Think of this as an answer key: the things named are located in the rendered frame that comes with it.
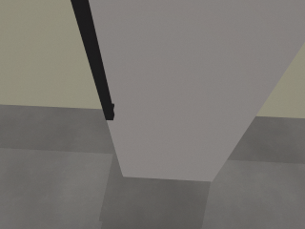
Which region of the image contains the fridge door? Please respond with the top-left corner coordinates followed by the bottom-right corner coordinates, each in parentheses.
top-left (89, 0), bottom-right (305, 182)

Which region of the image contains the handle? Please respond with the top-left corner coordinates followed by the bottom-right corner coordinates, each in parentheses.
top-left (71, 0), bottom-right (114, 120)

